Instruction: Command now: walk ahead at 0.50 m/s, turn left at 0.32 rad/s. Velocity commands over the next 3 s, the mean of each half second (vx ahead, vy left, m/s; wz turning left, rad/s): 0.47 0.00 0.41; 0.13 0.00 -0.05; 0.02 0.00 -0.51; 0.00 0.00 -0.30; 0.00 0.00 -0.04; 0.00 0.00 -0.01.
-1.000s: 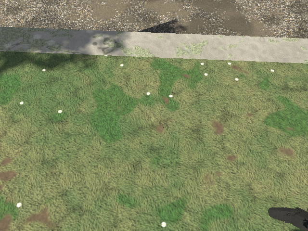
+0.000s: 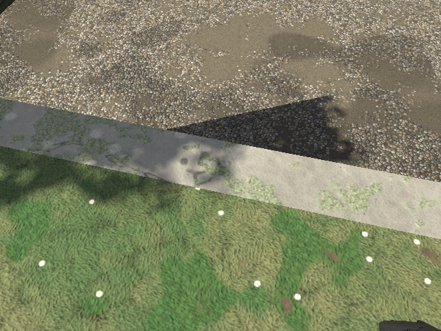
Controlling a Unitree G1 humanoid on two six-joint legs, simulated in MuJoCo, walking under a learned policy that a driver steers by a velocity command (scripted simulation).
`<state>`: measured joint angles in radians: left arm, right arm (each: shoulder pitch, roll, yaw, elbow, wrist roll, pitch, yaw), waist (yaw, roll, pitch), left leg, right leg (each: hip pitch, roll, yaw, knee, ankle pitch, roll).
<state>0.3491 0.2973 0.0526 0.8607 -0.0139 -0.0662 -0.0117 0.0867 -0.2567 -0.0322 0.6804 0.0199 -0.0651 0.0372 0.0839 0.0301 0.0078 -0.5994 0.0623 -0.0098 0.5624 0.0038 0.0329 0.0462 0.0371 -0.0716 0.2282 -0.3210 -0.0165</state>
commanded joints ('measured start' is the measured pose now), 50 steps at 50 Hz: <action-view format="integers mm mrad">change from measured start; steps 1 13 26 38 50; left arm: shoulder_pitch -12 -130 -253 -252 -188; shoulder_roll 188 101 93 79 61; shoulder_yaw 50 14 22 12 46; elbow -35 -172 -209 -146 -176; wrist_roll -4 31 49 26 -3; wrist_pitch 8 -33 -65 22 79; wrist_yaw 15 9 -20 -5 10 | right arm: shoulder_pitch -42 159 265 269 125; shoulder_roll -111 -170 -152 -65 -160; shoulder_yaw -36 -67 -58 -35 -82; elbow -90 -52 33 50 0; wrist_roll -4 -12 -11 -25 -29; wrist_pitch -14 -8 29 83 58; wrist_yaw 12 -29 -62 -73 -104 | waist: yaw -50 -61 -82 -113 -97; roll -114 27 65 -175 134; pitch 4 -44 -76 -131 -38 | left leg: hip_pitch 50 391 507 332 478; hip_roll -42 98 26 -32 305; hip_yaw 33 -324 -270 -36 -259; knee -24 -354 -20 165 -180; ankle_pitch -108 56 303 -344 211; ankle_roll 53 270 95 -89 191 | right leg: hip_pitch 49 -671 -365 -351 -683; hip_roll -302 -138 -30 -221 -53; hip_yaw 55 130 87 262 106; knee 80 774 175 78 808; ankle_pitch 694 58 503 462 -248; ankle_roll -123 61 -31 -202 33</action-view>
